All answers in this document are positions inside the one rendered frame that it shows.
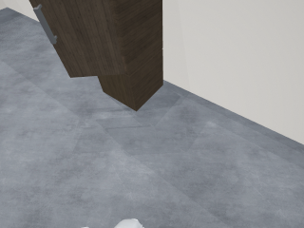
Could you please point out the robot left thigh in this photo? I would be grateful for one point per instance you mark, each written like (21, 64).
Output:
(129, 223)

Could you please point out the cupboard door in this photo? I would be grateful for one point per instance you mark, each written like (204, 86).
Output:
(87, 41)

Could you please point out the handle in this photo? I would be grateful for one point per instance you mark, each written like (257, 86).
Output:
(44, 24)

